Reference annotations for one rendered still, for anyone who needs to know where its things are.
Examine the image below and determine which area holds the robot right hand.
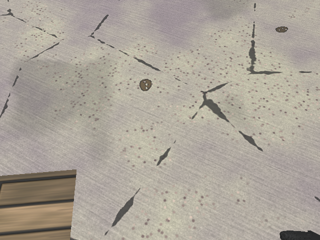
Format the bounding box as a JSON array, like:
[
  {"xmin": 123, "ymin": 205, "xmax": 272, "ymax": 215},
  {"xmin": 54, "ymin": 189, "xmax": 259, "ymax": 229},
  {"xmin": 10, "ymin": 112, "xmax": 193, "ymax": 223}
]
[{"xmin": 280, "ymin": 230, "xmax": 320, "ymax": 240}]

